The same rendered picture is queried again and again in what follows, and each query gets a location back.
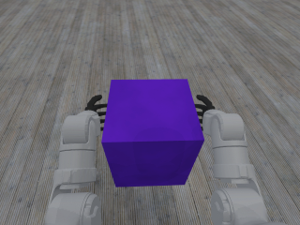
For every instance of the robot right hand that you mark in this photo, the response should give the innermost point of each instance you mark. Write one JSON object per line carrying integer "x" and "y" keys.
{"x": 208, "y": 106}

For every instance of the carton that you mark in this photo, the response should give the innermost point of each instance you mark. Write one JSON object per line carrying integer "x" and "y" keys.
{"x": 152, "y": 133}

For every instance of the robot right forearm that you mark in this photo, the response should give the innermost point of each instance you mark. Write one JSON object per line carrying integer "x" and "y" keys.
{"x": 229, "y": 141}

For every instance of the right robot upper arm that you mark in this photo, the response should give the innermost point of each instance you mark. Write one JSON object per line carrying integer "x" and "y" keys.
{"x": 238, "y": 206}

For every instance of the robot left hand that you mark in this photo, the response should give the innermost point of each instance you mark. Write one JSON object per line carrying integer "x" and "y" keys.
{"x": 92, "y": 107}

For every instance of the robot left forearm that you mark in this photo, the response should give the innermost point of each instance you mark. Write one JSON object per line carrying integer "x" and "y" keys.
{"x": 76, "y": 166}

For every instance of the left robot upper arm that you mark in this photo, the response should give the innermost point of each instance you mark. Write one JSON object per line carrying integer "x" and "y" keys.
{"x": 77, "y": 208}

